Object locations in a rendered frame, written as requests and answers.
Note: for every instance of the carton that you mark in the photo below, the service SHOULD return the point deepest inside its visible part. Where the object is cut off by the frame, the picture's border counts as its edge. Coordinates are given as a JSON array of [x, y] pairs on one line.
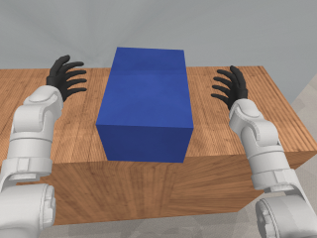
[[145, 113]]

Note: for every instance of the left robot hand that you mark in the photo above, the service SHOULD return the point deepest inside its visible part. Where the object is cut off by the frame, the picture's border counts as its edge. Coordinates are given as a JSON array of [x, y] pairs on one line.
[[59, 76]]

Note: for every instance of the robot left forearm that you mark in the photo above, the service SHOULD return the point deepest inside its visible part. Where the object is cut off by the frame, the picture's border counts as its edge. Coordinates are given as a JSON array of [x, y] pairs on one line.
[[31, 137]]

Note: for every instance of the right robot hand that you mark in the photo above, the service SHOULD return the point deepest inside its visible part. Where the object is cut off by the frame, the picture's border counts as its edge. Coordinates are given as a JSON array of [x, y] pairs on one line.
[[237, 86]]

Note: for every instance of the robot left upper arm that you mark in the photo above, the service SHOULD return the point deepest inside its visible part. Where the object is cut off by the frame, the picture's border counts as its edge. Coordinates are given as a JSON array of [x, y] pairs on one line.
[[26, 210]]

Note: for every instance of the robot right upper arm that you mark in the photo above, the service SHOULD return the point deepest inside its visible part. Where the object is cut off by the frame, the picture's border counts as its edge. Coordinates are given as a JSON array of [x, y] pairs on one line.
[[287, 216]]

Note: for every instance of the pedestal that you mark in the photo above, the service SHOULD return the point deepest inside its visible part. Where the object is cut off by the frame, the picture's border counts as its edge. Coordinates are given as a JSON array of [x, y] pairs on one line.
[[215, 176]]

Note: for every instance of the robot right forearm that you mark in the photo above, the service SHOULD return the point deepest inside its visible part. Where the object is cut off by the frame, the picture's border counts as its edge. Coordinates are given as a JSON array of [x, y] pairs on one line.
[[270, 169]]

